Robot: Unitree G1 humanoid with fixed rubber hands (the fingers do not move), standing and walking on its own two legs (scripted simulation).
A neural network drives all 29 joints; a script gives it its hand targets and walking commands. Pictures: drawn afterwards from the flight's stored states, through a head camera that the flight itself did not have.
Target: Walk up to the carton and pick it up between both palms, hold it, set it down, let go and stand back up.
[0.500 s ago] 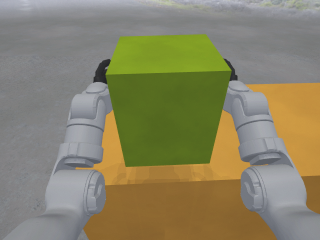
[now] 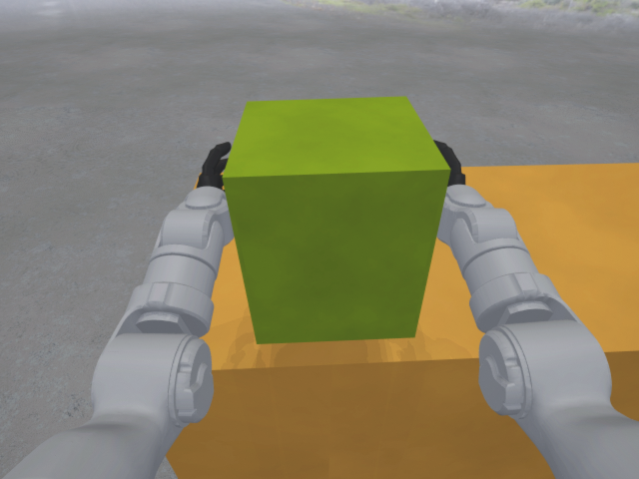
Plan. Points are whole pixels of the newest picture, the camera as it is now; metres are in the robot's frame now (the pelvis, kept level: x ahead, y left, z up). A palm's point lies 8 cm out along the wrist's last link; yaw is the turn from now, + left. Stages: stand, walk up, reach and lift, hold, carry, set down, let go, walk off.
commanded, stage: set down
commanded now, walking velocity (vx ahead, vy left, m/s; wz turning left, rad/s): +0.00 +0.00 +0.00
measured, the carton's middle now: (331, 220) +0.40 +0.01 +0.19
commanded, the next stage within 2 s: none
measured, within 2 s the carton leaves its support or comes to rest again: neither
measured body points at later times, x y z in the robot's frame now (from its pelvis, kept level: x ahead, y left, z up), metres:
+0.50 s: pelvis +0.02 +0.01 +0.00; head -0.02 +0.01 +0.45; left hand +0.45 +0.16 +0.19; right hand +0.45 -0.14 +0.18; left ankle +0.04 +0.09 -0.73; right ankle +0.09 -0.15 -0.73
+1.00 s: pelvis +0.03 +0.01 +0.00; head +0.01 +0.02 +0.45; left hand +0.47 +0.17 +0.16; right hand +0.46 -0.14 +0.16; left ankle +0.04 +0.09 -0.73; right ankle +0.09 -0.15 -0.73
